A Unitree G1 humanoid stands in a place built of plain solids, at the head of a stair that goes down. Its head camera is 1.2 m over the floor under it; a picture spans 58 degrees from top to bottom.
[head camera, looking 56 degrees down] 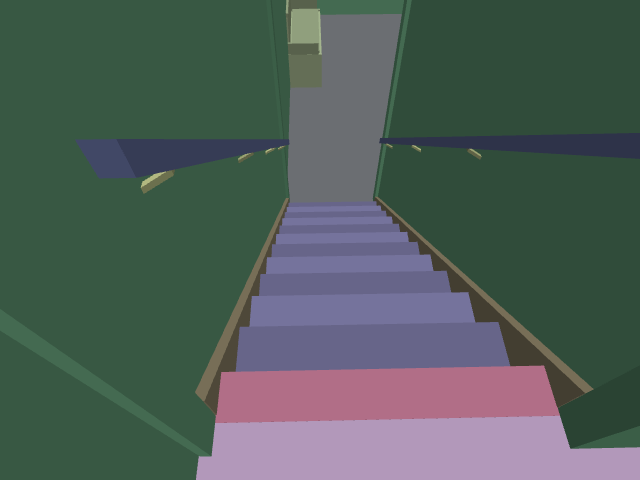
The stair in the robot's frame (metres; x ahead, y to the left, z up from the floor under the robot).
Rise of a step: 0.21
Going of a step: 0.22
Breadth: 0.90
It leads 1 degrees to the left of straight ahead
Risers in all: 12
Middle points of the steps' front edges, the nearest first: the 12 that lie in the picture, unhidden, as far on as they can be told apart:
0.38 -0.18 0.00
0.60 -0.17 -0.21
0.82 -0.17 -0.42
1.04 -0.16 -0.62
1.26 -0.16 -0.82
1.48 -0.15 -1.03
1.70 -0.15 -1.24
1.92 -0.15 -1.44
2.14 -0.14 -1.65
2.36 -0.14 -1.85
2.59 -0.13 -2.06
2.81 -0.13 -2.26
